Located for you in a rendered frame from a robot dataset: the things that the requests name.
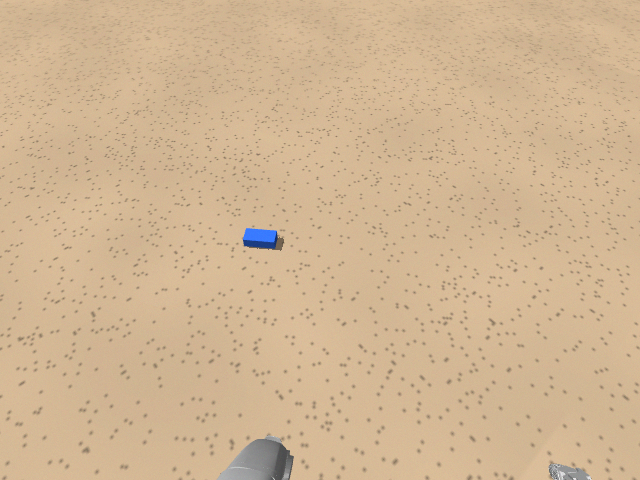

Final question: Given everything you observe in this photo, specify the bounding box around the right robot hand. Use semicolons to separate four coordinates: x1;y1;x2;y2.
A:
548;464;591;480

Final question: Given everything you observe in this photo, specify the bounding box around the small box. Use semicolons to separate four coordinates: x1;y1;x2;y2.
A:
243;228;278;249

